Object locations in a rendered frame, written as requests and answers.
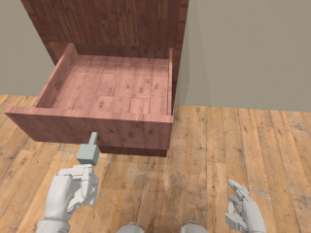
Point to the handle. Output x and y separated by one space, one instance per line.
89 153

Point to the cabinet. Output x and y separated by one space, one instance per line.
133 23

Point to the robot right shin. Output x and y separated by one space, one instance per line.
192 222

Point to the robot left hand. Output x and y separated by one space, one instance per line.
79 181

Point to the robot right hand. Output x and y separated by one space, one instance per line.
248 218

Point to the robot right thigh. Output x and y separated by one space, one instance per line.
192 228

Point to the left robot forearm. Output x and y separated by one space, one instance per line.
53 225

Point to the drawer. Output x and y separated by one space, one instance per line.
124 93

